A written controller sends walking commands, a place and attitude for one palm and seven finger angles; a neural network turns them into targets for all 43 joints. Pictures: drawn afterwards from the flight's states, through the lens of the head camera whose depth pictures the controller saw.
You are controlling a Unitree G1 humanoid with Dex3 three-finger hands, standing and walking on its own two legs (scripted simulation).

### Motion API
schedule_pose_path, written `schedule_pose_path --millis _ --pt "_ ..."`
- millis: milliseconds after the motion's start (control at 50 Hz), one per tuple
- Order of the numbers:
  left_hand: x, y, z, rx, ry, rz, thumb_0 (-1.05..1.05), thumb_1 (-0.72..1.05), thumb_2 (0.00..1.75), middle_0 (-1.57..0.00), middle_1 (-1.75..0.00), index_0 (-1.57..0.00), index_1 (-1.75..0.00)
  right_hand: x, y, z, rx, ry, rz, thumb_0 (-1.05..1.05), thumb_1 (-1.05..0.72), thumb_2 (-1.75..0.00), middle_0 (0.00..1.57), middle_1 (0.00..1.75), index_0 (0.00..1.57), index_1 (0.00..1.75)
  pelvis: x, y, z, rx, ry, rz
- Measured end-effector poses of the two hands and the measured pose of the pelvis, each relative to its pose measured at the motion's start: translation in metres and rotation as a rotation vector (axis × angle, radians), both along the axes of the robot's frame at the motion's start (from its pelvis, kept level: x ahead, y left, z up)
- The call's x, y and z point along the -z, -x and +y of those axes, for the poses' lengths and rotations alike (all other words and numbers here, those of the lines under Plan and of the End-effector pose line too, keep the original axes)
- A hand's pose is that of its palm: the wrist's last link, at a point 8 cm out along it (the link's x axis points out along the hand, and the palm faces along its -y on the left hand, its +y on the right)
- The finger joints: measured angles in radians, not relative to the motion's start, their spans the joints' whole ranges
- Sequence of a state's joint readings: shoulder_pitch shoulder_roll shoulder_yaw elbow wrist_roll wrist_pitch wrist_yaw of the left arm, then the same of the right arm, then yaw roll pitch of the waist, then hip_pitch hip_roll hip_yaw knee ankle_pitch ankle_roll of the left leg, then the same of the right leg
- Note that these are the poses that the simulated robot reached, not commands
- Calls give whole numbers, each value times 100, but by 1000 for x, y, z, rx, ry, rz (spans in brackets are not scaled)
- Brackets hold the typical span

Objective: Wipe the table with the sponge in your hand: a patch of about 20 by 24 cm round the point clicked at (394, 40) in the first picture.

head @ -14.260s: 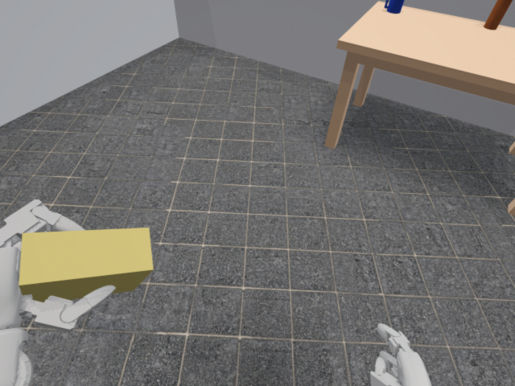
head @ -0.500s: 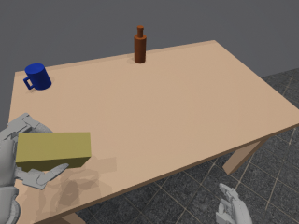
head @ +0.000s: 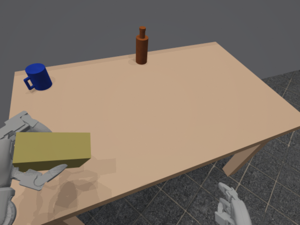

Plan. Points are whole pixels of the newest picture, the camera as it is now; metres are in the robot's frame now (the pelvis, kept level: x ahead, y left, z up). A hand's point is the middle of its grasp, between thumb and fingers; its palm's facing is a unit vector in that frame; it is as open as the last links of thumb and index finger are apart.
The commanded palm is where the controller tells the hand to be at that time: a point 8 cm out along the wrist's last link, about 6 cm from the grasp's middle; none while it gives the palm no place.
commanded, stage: look again from close up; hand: left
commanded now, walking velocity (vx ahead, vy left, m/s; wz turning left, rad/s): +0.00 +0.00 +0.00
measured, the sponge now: (64, 152) +0.23 +0.21 +0.13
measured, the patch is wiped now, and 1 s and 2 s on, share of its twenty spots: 0.00 0.00 0.00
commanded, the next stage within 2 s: come to a stop and stand still in 0.02 s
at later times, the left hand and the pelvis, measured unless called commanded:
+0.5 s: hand (34, 148) +0.21 +0.25 +0.16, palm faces +0.34 -0.85 -0.40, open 9.5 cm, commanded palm +0.16 +0.29 +0.17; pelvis +0.00 +0.01 +0.00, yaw +0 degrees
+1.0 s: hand (40, 147) +0.23 +0.25 +0.14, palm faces +0.30 -0.81 -0.50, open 9.5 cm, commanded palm +0.16 +0.27 +0.17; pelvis +0.01 -0.02 -0.01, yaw +2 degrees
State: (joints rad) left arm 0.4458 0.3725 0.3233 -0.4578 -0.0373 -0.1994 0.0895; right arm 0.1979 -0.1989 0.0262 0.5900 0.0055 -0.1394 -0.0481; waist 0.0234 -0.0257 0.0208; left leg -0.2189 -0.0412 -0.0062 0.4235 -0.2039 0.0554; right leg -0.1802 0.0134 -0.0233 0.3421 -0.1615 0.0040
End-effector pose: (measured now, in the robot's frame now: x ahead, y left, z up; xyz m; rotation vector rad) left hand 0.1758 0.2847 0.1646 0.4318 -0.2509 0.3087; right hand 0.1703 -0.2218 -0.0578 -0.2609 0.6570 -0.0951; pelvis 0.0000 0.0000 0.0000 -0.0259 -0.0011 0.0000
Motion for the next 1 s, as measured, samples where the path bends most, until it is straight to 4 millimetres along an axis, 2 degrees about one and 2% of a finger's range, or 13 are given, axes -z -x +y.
schedule_pose_path --millis 100,260,460,540,600,640,680,740,820,860,940,1000 --pt "-2 0 7 -6 -12 -7 -1 -44 101 -80 -136 -80 -136 -1 -2 8 -5 -9 -9 1 -90 -89 20 30 21 30 0 0 4 2 0 2" --pt "7 -1 13 -19 6 24 -1 -44 101 -80 -137 -80 -137 3 2 15 -10 -13 17 1 -90 -89 20 30 21 30 0 0 9 -1 -1 3" --pt "-9 -1 5 15 -42 -25 -1 -44 101 -80 -137 -80 -137 6 5 13 -6 -20 25 1 -90 -89 20 30 21 30 0 -1 7 -4 -4 0" --pt "-8 1 5 3 -42 -6 -1 -44 101 -80 -137 -80 -137 7 6 8 2 -26 23 1 -90 -89 20 30 21 30 0 -1 4 -3 -5 2" --pt "-34 -11 14 6 -221 -93 -1 -44 101 -80 -136 -80 -136 11 8 9 -58 -5 34 1 -90 -89 20 30 20 30 4 4 -3 -47 -7 8" --pt "-52 -18 27 -47 -258 -182 -1 -44 101 -80 -136 -80 -136 15 9 8 -110 4 73 1 -90 -89 20 30 20 30 5 7 -10 -46 -11 19" --pt "-60 -23 35 -84 -252 -230 -1 -44 101 -80 -137 -80 -137 17 10 4 -129 4 95 1 -90 -89 20 30 21 30 6 6 -14 -29 -11 36" --pt "-51 -25 24 -55 -201 -211 -1 -43 101 -79 -137 -80 -137 16 10 -6 -113 -7 90 1 -90 -89 20 30 21 30 6 1 -13 -11 -7 53" --pt "-12 -22 -13 67 -92 -52 -1 -43 101 -79 -138 -79 -138 17 11 -19 -68 -2 98 1 -90 -89 20 30 21 30 5 -7 -9 0 -14 52" --pt "4 -19 -21 103 -70 27 -1 -43 101 -79 -138 -79 -138 18 11 -24 -49 14 118 1 -90 -89 20 30 21 30 5 -9 -10 -2 -18 49" --pt "15 -18 -8 75 -99 93 -1 -43 101 -79 -137 -80 -137 18 8 -28 -36 42 146 1 -90 -89 20 30 20 30 6 -9 -14 -22 -19 43" --pt "4 -15 6 18 -134 58 -1 -44 101 -79 -137 -80 -137 17 2 -26 -53 46 132 1 -91 -89 20 30 20 30 6 -7 -15 -34 -16 38"
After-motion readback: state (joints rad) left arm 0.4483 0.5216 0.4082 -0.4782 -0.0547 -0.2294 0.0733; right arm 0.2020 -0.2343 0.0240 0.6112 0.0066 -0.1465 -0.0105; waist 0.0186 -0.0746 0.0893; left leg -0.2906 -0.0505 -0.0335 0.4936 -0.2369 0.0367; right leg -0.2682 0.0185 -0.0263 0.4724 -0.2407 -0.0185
